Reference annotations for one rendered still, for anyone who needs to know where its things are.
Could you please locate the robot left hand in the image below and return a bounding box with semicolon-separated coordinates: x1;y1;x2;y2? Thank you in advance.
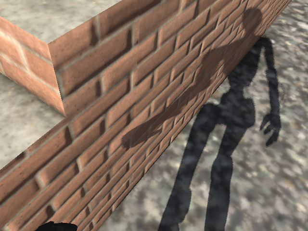
35;221;78;231

